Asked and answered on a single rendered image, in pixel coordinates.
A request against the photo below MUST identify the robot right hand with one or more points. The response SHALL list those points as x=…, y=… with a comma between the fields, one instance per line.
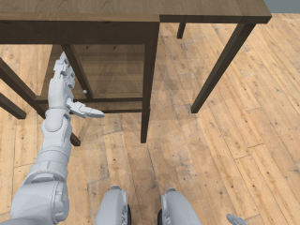
x=234, y=220

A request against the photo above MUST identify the left robot forearm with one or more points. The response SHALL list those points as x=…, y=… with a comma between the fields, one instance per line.
x=53, y=155

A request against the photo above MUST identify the chair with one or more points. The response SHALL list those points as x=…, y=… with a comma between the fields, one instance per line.
x=113, y=56

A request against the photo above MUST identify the robot left thigh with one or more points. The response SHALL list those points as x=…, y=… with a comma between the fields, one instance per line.
x=113, y=205

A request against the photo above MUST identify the table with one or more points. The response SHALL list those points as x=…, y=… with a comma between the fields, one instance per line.
x=247, y=13

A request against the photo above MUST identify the robot left hand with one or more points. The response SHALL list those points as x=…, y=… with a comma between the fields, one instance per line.
x=60, y=87

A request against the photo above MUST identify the left robot upper arm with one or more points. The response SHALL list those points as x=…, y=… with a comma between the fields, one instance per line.
x=43, y=203

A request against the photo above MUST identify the right robot shin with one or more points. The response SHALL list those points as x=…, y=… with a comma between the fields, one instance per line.
x=167, y=221

